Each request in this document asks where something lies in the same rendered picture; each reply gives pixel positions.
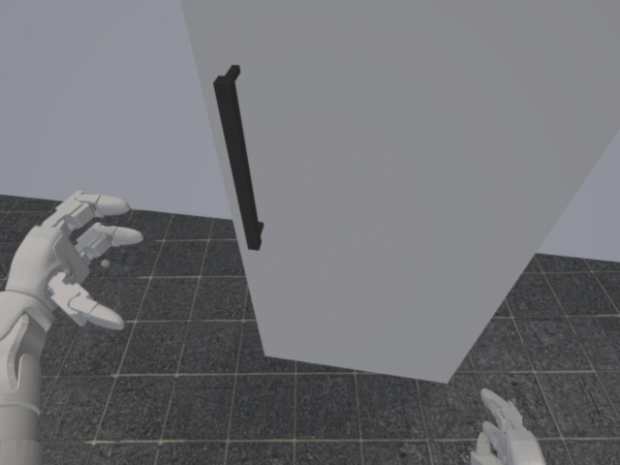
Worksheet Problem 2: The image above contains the robot left hand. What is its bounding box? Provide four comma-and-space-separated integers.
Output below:
5, 191, 143, 330

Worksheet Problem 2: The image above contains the robot left forearm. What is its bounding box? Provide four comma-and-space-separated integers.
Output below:
0, 291, 55, 465

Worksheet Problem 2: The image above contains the robot right hand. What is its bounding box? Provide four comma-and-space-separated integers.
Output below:
471, 388, 546, 465

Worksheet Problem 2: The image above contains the handle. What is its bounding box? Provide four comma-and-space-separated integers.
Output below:
213, 65, 264, 251

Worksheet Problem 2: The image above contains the fridge door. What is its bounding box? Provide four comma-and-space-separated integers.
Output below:
180, 0, 620, 384

